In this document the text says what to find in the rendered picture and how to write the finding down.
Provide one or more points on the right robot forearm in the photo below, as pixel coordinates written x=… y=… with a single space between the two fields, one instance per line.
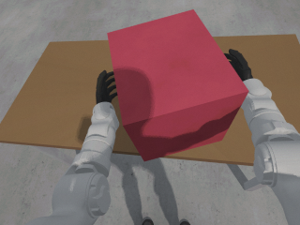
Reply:
x=263 y=117

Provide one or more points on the carton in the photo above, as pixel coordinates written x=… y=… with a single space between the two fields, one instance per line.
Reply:
x=176 y=88

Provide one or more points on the right robot hand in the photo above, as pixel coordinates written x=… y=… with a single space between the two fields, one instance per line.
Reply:
x=239 y=64

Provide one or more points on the robot right upper arm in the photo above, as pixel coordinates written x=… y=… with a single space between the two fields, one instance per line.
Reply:
x=277 y=165

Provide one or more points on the robot left upper arm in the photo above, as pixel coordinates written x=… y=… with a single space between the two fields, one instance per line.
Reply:
x=78 y=199

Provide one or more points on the left robot hand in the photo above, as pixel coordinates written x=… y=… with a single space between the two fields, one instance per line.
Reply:
x=103 y=92

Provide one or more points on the table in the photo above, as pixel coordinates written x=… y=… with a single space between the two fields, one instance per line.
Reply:
x=55 y=105

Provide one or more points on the left robot forearm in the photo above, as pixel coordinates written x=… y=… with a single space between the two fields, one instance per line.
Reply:
x=97 y=147

